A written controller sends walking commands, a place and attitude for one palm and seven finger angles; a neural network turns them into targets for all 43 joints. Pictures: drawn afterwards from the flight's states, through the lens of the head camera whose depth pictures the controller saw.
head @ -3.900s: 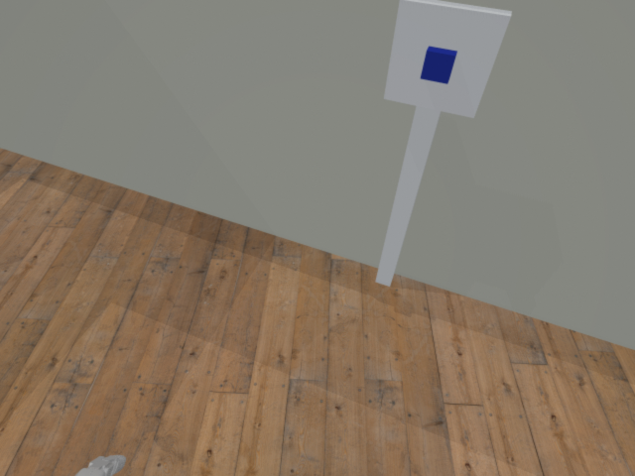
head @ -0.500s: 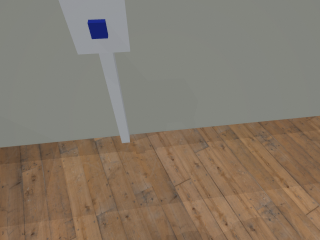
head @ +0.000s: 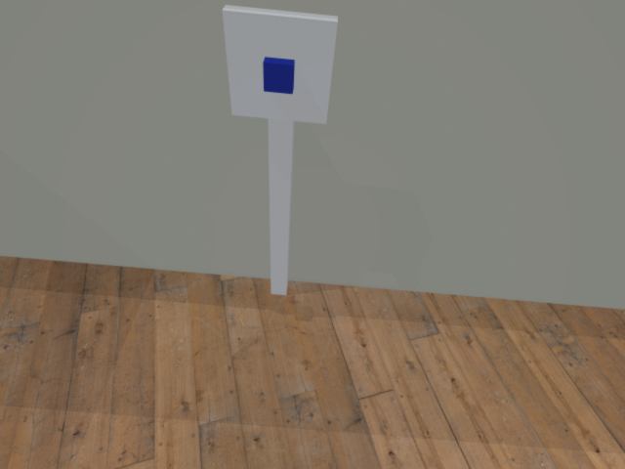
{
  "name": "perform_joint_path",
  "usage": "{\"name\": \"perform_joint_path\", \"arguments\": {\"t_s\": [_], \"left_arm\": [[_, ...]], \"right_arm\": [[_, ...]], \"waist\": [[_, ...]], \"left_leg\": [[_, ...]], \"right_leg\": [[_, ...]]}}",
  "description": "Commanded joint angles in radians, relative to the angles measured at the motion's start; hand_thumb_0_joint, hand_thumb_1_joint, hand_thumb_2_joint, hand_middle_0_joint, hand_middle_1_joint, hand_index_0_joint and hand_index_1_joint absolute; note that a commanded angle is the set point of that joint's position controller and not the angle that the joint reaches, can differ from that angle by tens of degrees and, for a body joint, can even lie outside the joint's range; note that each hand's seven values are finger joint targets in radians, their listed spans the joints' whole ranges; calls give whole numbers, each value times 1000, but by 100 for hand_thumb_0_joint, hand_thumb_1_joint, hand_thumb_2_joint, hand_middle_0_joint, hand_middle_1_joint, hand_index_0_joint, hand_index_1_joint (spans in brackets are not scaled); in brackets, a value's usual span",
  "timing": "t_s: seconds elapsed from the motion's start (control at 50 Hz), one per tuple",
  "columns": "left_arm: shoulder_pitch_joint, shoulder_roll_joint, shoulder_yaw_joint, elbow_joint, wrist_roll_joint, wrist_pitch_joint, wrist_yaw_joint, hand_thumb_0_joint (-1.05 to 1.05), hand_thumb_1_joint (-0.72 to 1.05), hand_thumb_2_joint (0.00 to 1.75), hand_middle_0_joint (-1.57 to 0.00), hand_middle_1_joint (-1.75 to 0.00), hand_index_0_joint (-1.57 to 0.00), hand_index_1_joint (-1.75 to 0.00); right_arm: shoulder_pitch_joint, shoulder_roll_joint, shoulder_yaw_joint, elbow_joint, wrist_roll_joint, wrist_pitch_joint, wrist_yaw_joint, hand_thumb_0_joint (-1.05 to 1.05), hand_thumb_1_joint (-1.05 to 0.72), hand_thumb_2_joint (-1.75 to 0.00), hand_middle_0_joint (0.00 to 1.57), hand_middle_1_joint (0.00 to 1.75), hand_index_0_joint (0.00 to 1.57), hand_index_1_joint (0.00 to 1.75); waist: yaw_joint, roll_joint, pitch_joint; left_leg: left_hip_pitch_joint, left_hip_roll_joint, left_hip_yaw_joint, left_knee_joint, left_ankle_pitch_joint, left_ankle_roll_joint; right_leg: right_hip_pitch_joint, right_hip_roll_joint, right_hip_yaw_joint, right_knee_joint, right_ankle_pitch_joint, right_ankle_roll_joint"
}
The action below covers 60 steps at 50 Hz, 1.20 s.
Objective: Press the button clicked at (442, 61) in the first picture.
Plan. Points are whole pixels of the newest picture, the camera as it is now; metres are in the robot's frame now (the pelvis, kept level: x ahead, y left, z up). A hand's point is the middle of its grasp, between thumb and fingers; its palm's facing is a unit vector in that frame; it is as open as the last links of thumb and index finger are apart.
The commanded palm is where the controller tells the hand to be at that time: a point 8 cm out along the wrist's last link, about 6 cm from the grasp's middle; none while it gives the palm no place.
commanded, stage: take the last steps up to it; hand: left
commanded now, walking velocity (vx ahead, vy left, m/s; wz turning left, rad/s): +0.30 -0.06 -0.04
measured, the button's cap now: (279, 75) +0.80 +0.15 +0.12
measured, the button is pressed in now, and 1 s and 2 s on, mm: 0 0 0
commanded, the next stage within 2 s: come to a stop and stand still in 0.68 s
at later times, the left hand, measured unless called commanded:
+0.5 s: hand (239, 414) +0.23 +0.13 -0.16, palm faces +0.05 -0.98 -0.20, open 7.3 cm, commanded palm none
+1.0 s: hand (226, 375) +0.29 +0.17 -0.18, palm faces +0.04 -0.99 -0.16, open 7.4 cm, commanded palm none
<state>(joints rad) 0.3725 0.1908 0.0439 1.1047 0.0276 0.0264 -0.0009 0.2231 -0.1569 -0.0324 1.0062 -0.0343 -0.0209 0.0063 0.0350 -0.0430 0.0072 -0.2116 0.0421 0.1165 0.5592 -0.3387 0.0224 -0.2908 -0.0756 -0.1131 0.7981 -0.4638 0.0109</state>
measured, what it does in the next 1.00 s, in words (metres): walks ahead: right foot, then left foot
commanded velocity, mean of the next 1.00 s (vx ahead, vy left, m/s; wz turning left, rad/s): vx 0.11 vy -0.06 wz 0.01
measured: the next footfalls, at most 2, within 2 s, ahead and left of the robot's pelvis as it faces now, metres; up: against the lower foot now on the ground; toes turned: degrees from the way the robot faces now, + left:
right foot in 0.36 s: +0.22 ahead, -0.15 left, +0.00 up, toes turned -10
left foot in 0.76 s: +0.37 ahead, +0.08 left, +0.00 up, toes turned +10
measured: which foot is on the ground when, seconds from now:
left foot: down 0.00-0.36, up 0.38-0.74, down 0.76-1.00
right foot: up 0.00-0.34, down 0.36-0.78, up 0.80-1.00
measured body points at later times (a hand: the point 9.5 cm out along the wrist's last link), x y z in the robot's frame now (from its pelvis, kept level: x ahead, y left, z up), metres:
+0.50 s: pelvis +0.15 -0.05 +0.00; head +0.17 -0.06 +0.45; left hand +0.23 +0.18 -0.14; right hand +0.10 -0.27 -0.16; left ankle +0.08 +0.07 -0.65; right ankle +0.18 -0.15 -0.73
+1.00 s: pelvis +0.29 -0.01 +0.01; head +0.32 +0.02 +0.46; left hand +0.29 +0.22 -0.16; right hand +0.36 -0.25 -0.13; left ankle +0.33 +0.07 -0.73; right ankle +0.28 -0.16 -0.67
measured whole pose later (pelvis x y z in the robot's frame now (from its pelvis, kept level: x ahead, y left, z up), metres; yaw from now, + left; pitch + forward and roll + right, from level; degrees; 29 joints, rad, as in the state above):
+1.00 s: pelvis +0.29 -0.01 +0.01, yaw -1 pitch -1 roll -1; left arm 0.26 0.18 0.05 1.09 0.02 0.04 0.02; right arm 0.16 -0.15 -0.03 1.04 -0.01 -0.02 -0.05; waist 0.02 -0.04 0.08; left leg -0.24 0.05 0.19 0.47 -0.20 0.06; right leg -0.42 -0.06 -0.03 0.98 -0.41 0.05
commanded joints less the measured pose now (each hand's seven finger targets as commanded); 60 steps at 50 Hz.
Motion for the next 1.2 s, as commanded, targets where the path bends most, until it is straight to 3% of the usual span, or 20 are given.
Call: {"name": "perform_joint_path", "arguments": {"t_s": [0.0,0.06,0.24,0.28,0.3,0.32,0.34,0.36,0.42,0.48,0.66,0.7,0.72,0.76,0.78,0.84,0.92,1.04,1.14,1.18], "left_arm": [[-142,60,17,-104,6,-51,-21,0,90,90,-20,-30,-20,-30],[-95,31,14,-77,3,-39,-23,0,90,90,-20,-30,-20,-30],[-235,20,17,-115,-5,-47,-29,0,90,90,-20,-30,-20,-30],[-161,38,26,-87,-4,-56,-26,0,90,90,-20,-30,-20,-30],[-51,67,35,-51,0,-65,-22,0,90,90,-20,-30,-20,-30],[93,138,52,-6,6,-80,-13,0,90,90,-20,-30,-20,-30],[225,248,76,20,0,-85,0,0,90,90,-20,-30,-20,-30],[203,255,70,19,-16,-83,6,0,90,90,-20,-30,-20,-30],[-35,108,31,-46,-7,-84,20,0,90,90,-20,-30,-20,-30],[-62,57,14,-44,1,-99,21,0,90,90,-20,-30,-20,-30],[-16,108,19,-19,-1,-97,16,0,90,90,-20,-30,-20,-30],[-22,105,20,-13,-6,-88,16,0,90,90,-20,-30,-20,-30],[-12,83,17,-12,-8,-82,16,0,90,90,-20,-30,-20,-30],[10,21,3,-51,-15,-79,7,0,90,90,-20,-30,-20,-30],[-22,41,0,-47,-10,-66,21,0,90,90,-20,-30,-20,-30],[-11,-3,-8,4,-15,-41,24,0,90,90,-20,-30,-20,-30],[6,37,14,-21,-4,12,31,0,90,90,-20,-30,-20,-30],[-58,39,33,-101,-5,37,31,0,90,90,-20,-30,-20,-30],[-90,21,20,-133,-9,10,32,0,90,90,-20,-30,-20,-30],[-48,36,20,-116,-4,-9,33,0,90,90,-20,-30,-20,-30]], "right_arm": [[162,-153,-27,23,6,-24,-33,0,-90,-90,20,30,20,30],[164,-134,-22,34,11,-42,-40,0,-90,-90,20,30,20,30],[225,-154,-37,100,-2,-38,-37,0,-90,-90,20,30,20,30],[216,-151,-37,110,0,-32,-36,0,-90,-90,20,30,20,30],[213,-140,-33,110,5,-33,-33,0,-90,-90,20,30,20,30],[220,-109,-26,104,16,-39,-24,0,-90,-90,20,30,20,30],[219,-51,-12,61,26,-46,-20,0,-90,-90,20,30,20,30],[159,-87,-19,47,28,-37,-21,0,-90,-90,20,30,20,30],[84,-56,-27,42,10,-23,-9,0,-90,-90,20,30,20,30],[161,-10,-27,67,6,1,-3,0,-90,-90,20,30,20,30],[-15,-38,-20,-11,12,-17,15,0,-90,-90,20,30,20,30],[42,-55,-20,11,11,-26,9,0,-90,-90,20,30,20,30],[129,-93,-27,38,7,-35,2,0,-90,-90,20,30,20,30],[282,-254,-54,65,2,-30,-17,0,-90,-90,20,30,20,30],[247,-233,-41,65,5,-24,-34,0,-90,-90,20,30,20,30],[37,-126,-2,22,12,-27,-52,0,-90,-90,20,30,20,30],[37,-155,-31,25,24,-5,-69,0,-90,-90,20,30,20,30],[-19,-166,-54,-6,13,18,-61,0,-90,-90,20,30,20,30],[-26,-176,-68,-12,4,31,-39,0,-90,-90,20,30,20,30],[-12,-169,-67,-7,10,36,-30,0,-90,-90,20,30,20,30]], "waist": [[-81,168,135],[-48,159,99],[-66,170,125],[-25,137,92],[27,75,47],[90,-64,-55],[110,-299,-153],[115,-234,-147],[10,-27,55],[-55,-50,57],[-28,-59,69],[-61,-15,65],[-95,76,15],[-124,384,-85],[-117,360,-82],[-29,125,16],[-32,137,-39],[-29,198,-43],[-37,281,-50],[-12,212,-68]], "left_leg": [[112,294,-353,-422,-81,126],[123,248,-216,-399,154,124],[110,261,-135,-329,267,120],[58,236,-110,-220,293,90],[-8,188,-64,-72,335,60],[-163,118,9,187,258,19],[-380,-9,40,511,-217,-17],[-401,24,-81,669,-252,0],[-398,121,-110,679,-26,-9],[-295,111,-66,526,21,-39],[-183,68,2,103,97,-42],[-24,40,36,-18,162,-38],[119,56,-1,-95,202,-29],[302,412,-434,-263,377,149],[236,421,-441,-267,468,152],[37,317,-192,-250,798,114],[93,320,-128,-222,947,128],[59,297,-85,-195,773,143],[29,274,-109,-177,547,124],[-11,223,-88,-110,404,72]], "right_leg": [[-372,-47,84,281,93,-3],[-322,-48,66,236,175,18],[-168,-15,-8,-129,197,4],[7,26,-39,-229,242,-13],[180,40,-37,-283,262,-28],[416,-104,137,-344,176,-85],[571,-366,540,-487,212,-192],[465,-394,605,-563,89,-225],[139,-300,354,-608,69,-178],[43,-219,161,-611,286,-148],[110,-200,117,-547,377,-148],[63,-163,82,-462,364,-115],[27,-114,45,-305,379,-87],[-219,63,-49,173,-155,-10],[-223,27,64,282,-161,-15],[-101,-38,109,185,8,28],[-121,-6,100,214,66,43],[-176,24,115,274,65,43],[-44,24,47,-37,52,21],[86,33,24,-274,221,21]]}}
